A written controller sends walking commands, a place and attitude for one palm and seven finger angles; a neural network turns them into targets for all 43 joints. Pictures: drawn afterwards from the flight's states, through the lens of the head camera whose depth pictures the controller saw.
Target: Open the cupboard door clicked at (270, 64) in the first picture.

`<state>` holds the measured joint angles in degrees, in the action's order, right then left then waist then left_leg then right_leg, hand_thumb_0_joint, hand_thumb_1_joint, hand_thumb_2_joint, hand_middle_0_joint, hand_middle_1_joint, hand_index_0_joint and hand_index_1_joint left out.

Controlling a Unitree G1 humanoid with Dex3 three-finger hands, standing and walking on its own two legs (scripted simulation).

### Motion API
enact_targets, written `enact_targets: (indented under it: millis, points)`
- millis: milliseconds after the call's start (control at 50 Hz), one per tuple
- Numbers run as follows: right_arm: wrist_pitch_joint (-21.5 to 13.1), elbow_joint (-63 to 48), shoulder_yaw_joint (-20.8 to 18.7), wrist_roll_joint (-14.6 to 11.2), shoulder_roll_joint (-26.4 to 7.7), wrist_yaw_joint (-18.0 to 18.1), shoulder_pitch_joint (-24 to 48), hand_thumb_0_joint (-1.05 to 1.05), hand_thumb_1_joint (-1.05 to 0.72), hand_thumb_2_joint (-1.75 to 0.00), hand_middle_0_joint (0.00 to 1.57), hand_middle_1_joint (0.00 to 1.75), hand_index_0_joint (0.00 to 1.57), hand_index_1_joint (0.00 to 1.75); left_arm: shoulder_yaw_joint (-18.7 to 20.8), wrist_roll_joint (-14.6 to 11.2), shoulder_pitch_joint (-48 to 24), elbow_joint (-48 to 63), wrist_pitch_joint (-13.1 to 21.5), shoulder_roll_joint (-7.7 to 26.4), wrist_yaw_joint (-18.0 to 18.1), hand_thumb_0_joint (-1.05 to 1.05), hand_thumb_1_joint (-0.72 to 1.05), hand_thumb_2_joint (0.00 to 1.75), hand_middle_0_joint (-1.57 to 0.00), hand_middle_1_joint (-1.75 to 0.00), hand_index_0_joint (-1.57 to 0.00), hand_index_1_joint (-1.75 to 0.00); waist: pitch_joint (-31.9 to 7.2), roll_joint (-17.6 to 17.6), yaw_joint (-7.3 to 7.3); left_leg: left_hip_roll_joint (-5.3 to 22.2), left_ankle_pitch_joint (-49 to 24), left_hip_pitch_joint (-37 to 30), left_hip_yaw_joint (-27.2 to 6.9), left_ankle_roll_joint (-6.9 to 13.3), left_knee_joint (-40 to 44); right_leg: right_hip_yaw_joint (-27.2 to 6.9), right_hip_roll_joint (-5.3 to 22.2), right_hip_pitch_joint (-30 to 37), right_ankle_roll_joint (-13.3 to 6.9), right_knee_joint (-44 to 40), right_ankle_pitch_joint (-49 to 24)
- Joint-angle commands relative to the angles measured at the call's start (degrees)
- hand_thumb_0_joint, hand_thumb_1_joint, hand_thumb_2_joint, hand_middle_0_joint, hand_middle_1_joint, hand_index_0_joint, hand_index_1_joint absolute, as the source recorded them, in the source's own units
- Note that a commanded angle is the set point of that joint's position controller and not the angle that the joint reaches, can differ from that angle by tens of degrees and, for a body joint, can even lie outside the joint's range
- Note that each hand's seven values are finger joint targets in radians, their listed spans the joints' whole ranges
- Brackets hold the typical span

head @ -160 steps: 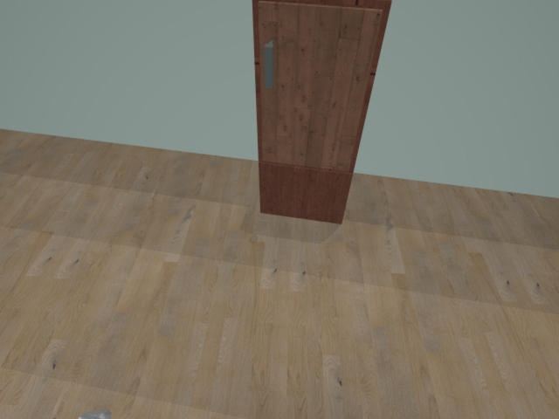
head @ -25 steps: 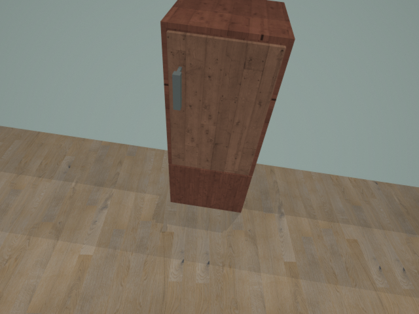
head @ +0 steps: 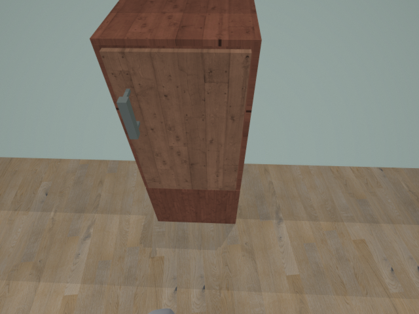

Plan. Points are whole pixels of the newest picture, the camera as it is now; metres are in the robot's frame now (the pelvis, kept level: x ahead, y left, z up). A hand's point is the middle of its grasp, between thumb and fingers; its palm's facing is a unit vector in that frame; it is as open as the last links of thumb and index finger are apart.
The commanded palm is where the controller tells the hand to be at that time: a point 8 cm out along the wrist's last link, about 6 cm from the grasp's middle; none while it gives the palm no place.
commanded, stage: come to a stop and stand still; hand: left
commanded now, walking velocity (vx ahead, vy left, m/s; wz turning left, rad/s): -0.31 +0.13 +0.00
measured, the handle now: (131, 114) +0.61 +0.24 +0.01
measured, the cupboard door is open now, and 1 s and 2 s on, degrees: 0 0 0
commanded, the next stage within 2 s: look again from close up in 1.06 s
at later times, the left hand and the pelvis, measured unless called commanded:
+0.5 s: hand out of the picture +0.08 +0.19 -0.17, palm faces +0.03 -0.97 -0.25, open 7.4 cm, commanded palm none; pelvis +0.04 -0.01 +0.00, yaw -2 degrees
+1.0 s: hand out of the picture +0.02 +0.14 -0.17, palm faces +0.05 -0.98 -0.18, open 7.3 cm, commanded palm none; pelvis +0.01 -0.04 +0.01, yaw +0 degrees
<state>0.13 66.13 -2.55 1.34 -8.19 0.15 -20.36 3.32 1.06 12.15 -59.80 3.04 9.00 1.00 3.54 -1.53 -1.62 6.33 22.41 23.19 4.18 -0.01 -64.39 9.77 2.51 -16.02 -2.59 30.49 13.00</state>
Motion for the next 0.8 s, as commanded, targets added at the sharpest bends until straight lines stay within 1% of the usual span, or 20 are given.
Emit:
enact_targets:
  millis: [0,80,120,140,160,180,220,300,360,440,460,480,500,520,540,580,680,720,740,780]
  points:
    - [-0.6,-2.9,0.1,-0.1,0.4,0.1,-4.1,0.00,-0.90,-0.90,0.20,0.30,0.20,0.30,-0.1,0.5,3.7,1.0,0.1,5.6,0.5,0.00,0.90,0.90,-0.20,-0.30,-0.20,-0.30,0.1,6.8,-0.23,0.8,-4.2,-0.8,0.5,-1.1,11.1,-8.8,13.3,-3.8,-5.9,-18.8,-9.1]
    - [-0.6,-3.7,1.0,-0.7,0.2,0.8,-1.4,0.00,-0.90,-0.90,0.20,0.30,0.20,0.30,-0.3,0.2,3.0,0.6,-1.2,6.3,0.9,0.00,0.90,0.90,-0.20,-0.30,-0.20,-0.30,-1.8,8.1,0.71,-1.4,-8.6,-6.4,0.5,-1.9,27.1,-6.6,11.0,1.1,-5.2,-13.1,-19.2]
    - [-0.6,-3.2,0.8,-1.0,-1.6,1.0,-1.6,0.00,-0.90,-0.90,0.20,0.30,0.20,0.30,-0.3,-0.3,2.8,0.3,-2.2,6.5,1.1,0.00,0.90,0.90,-0.20,-0.30,-0.20,-0.30,-1.6,7.1,0.02,-1.1,-18.5,-12.9,0.5,-1.9,36.9,-5.5,9.4,-0.8,-2.7,-8.4,-15.4]
    - [-1.0,-3.8,0.4,-0.9,-3.9,1.2,-1.1,0.00,-0.90,-0.90,0.20,0.30,0.20,0.30,-0.4,-0.4,4.2,0.5,-2.7,5.4,1.1,0.00,0.90,0.90,-0.20,-0.30,-0.20,-0.30,-1.6,1.7,0.84,1.4,-28.1,-14.6,-2.3,-0.9,39.4,-5.5,7.0,-1.6,-0.6,-4.9,-11.1]
    - [-1.0,-4.9,0.0,-0.7,-6.9,1.4,0.1,0.00,-0.90,-0.90,0.20,0.30,0.20,0.30,-0.4,-0.6,6.3,0.8,-3.4,4.4,1.3,0.00,0.90,0.90,-0.20,-0.30,-0.20,-0.30,-1.5,-3.6,2.05,6.8,-36.8,-12.8,-7.4,2.1,41.4,-4.5,4.2,-0.9,1.6,-3.0,-3.2]
    - [-0.6,-6.1,-0.3,-0.5,-9.0,1.5,1.8,0.00,-0.90,-0.90,0.20,0.30,0.20,0.30,-0.6,-0.3,7.3,1.2,-3.9,3.7,1.5,0.00,0.90,0.90,-0.20,-0.30,-0.20,-0.30,0.5,-5.1,2.67,10.2,-37.3,-9.0,-9.5,4.4,42.7,-3.6,1.9,0.3,2.6,-1.3,5.1]
    - [-0.5,-6.8,-0.5,-0.4,-9.3,2.3,4.6,0.00,-0.90,-0.90,0.20,0.30,0.20,0.30,-0.6,-0.6,7.2,1.1,-4.5,3.9,1.3,0.00,0.90,0.90,-0.20,-0.30,-0.20,-0.30,-0.7,-13.7,2.39,12.2,-45.0,-9.2,-12.7,8.1,46.6,-3.5,0.5,0.7,3.4,8.0,11.1]
    - [0.3,-8.5,-2.2,0.0,-11.7,3.1,6.2,0.00,-0.90,-0.90,0.20,0.30,0.20,0.30,0.1,-0.3,5.9,2.5,-4.8,4.6,0.8,0.00,0.90,0.90,-0.20,-0.30,-0.20,-0.30,-8.7,-8.9,0.95,14.3,-56.3,-21.0,-11.1,12.1,41.7,-8.4,-0.2,-7.8,3.3,22.1,19.4]
    - [0.7,-9.2,-2.9,0.1,-12.3,3.0,7.5,0.00,-0.90,-0.90,0.20,0.30,0.20,0.30,0.4,-0.3,4.4,3.8,-5.0,4.2,0.7,0.00,0.90,0.90,-0.20,-0.30,-0.20,-0.30,-10.9,-7.6,0.43,13.2,-50.9,-21.6,-9.6,11.4,41.2,-9.0,-0.3,-7.5,3.7,21.4,18.1]
    - [1.0,-10.3,-2.9,-0.2,-11.3,2.0,10.8,0.00,-0.90,-0.90,0.20,0.30,0.20,0.30,0.3,-0.2,8.9,2.9,-4.6,3.8,0.7,0.00,0.90,0.90,-0.20,-0.30,-0.20,-0.30,-9.6,-7.0,2.62,9.5,-31.2,-12.0,-6.9,7.3,40.2,-6.7,-0.4,4.5,3.4,1.4,4.9]
    - [1.1,-10.4,-2.7,-0.5,-10.2,1.6,11.0,0.00,-0.90,-0.90,0.20,0.30,0.20,0.30,0.3,0.2,10.1,2.5,-4.3,4.9,0.8,0.00,0.90,0.90,-0.20,-0.30,-0.20,-0.30,-8.5,-2.1,3.28,6.2,-22.3,-9.1,-5.2,4.7,37.1,-7.6,0.5,7.2,3.6,-7.4,-1.7]
    - [1.2,-10.9,-2.3,-1.0,-6.8,1.2,9.6,0.00,-0.90,-0.90,0.20,0.30,0.20,0.30,0.5,0.7,8.4,3.1,-3.6,8.8,1.1,0.00,0.90,0.90,-0.20,-0.30,-0.20,-0.30,-6.7,8.9,2.08,0.7,-10.4,-3.4,-1.8,1.1,31.4,-17.5,8.3,7.9,1.4,-13.2,-6.2]
    - [1.6,-12.1,-1.4,-1.1,-4.4,0.6,11.1,0.00,-0.90,-0.90,0.20,0.30,0.20,0.30,0.6,0.7,4.9,4.2,-3.6,11.9,1.0,0.00,0.90,0.90,-0.20,-0.30,-0.20,-0.30,-2.9,16.3,1.57,-3.7,2.1,-1.2,0.3,-1.0,27.4,-22.3,16.0,2.1,-3.1,-15.7,-8.2]
    - [2.6,-12.6,-1.6,-0.7,-5.2,0.8,14.4,0.00,-0.90,-0.90,0.20,0.30,0.20,0.30,0.6,0.7,4.4,4.8,-3.4,11.4,1.0,0.00,0.90,0.90,-0.20,-0.30,-0.20,-0.30,-1.6,17.7,3.44,-3.4,6.5,-2.8,-2.8,-0.5,20.5,-24.1,16.8,-4.4,-5.6,-17.7,-5.6]
    - [2.9,-11.9,-1.6,-0.6,-5.2,0.8,14.6,0.00,-0.90,-0.90,0.20,0.30,0.20,0.30,0.2,0.7,2.3,4.6,-3.5,10.3,1.1,0.00,0.90,0.90,-0.20,-0.30,-0.20,-0.30,1.3,15.8,2.39,-3.3,5.4,-2.7,-4.4,0.0,16.4,-23.3,15.6,-6.7,-6.7,-17.6,-4.8]
    - [2.5,-9.2,-1.4,-0.7,-4.5,0.8,10.3,0.00,-0.90,-0.90,0.20,0.30,0.20,0.30,-0.2,0.5,-0.3,4.7,-3.3,8.7,1.2,0.00,0.90,0.90,-0.20,-0.30,-0.20,-0.30,0.5,9.3,0.23,-3.6,2.2,-2.6,-4.2,-0.1,13.5,-18.5,12.4,-3.3,-6.7,-14.6,-11.7]
    - [1.3,-7.4,-0.2,-1.0,-3.8,1.3,8.6,0.00,-0.90,-0.90,0.20,0.30,0.20,0.30,-0.4,0.1,3.6,2.4,-2.6,8.5,1.2,0.00,0.90,0.90,-0.20,-0.30,-0.20,-0.30,-2.5,8.9,1.93,-3.4,-0.3,-6.0,-2.4,-1.1,29.8,-15.4,10.5,7.0,-6.4,-10.1,-22.6]
    - [0.5,-5.5,0.3,-0.9,-3.9,1.7,5.4,0.00,-0.90,-0.90,0.20,0.30,0.20,0.30,-0.6,-0.6,3.3,1.5,-2.6,7.8,1.3,0.00,0.90,0.90,-0.20,-0.30,-0.20,-0.30,-3.8,6.6,1.07,-2.6,-11.5,-13.6,-3.4,-0.5,41.0,-14.6,8.8,5.5,-3.2,-8.4,-19.1]
    - [0.0,-4.8,0.5,-0.7,-5.1,1.9,5.2,0.00,-0.90,-0.90,0.20,0.30,0.20,0.30,-0.9,-0.9,3.9,1.0,-2.6,6.6,1.1,0.00,0.90,0.90,-0.20,-0.30,-0.20,-0.30,-4.3,2.5,1.71,0.2,-20.4,-16.5,-6.0,0.5,42.3,-13.0,6.0,4.2,-0.7,-8.1,-16.3]
    - [-0.2,-4.1,0.6,-0.6,-6.6,2.2,5.8,0.00,-0.90,-0.90,0.20,0.30,0.20,0.30,-1.1,-0.7,3.7,0.7,-2.6,5.6,1.0,0.00,0.90,0.90,-0.20,-0.30,-0.20,-0.30,-3.5,2.3,2.61,2.7,-20.4,-14.8,-6.5,0.9,41.6,-12.0,4.1,5.2,1.5,-10.5,-11.0]
